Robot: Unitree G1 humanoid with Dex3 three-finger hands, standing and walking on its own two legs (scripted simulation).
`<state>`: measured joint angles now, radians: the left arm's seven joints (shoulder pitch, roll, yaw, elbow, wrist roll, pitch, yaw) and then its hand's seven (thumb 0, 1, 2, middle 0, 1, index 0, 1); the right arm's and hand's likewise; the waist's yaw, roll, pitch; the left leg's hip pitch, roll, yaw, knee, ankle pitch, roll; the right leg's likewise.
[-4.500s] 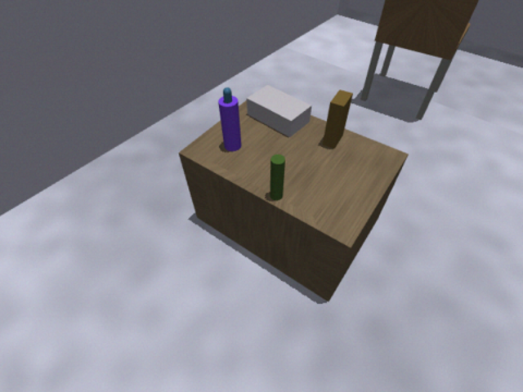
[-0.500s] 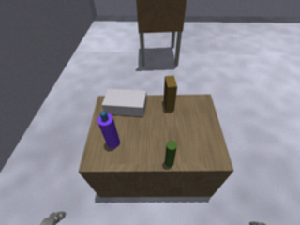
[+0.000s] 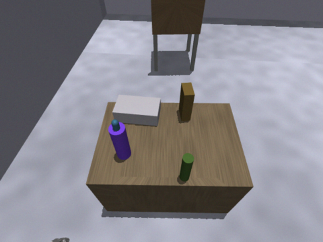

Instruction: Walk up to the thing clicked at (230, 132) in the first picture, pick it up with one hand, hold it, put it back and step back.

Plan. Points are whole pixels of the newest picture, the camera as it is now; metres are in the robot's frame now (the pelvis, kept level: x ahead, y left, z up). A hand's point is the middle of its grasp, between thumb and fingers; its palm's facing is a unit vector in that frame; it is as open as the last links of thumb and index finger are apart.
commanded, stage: walk up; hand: left
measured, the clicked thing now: (119, 139) +0.53 +0.21 -0.23
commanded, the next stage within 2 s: stand in 0.04 s
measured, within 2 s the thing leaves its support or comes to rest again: neither
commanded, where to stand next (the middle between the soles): +0.07 +0.00 m, yaw +0 degrees
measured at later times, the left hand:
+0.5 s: hand out of the picture +0.07 +0.24 -0.16, palm faces -0.01 -0.94 -0.33, open 7.4 cm
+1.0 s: hand out of the picture +0.07 +0.24 -0.15, palm faces -0.02 -0.94 -0.34, open 7.4 cm
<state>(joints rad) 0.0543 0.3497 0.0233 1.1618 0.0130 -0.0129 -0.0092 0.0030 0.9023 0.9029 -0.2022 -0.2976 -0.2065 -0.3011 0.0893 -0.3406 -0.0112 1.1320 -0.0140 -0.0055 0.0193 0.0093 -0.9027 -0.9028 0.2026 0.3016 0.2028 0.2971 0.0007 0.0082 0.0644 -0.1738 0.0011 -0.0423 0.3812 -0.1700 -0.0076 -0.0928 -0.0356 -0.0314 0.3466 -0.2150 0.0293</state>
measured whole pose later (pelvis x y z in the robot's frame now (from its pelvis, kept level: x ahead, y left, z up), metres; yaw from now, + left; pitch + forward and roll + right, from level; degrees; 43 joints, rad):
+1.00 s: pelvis +0.00 -0.01 +0.00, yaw +0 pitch -2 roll +0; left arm 0.10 0.35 0.01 1.14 0.01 -0.01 -0.01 0.00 0.90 0.90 -0.20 -0.30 -0.21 -0.30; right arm 0.10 -0.35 0.01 1.14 -0.01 -0.01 0.01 0.01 -0.90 -0.90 0.20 0.30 0.20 0.30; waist 0.00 0.01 0.06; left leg -0.16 0.02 -0.05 0.34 -0.14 -0.03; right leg -0.09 -0.01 -0.03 0.32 -0.20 0.01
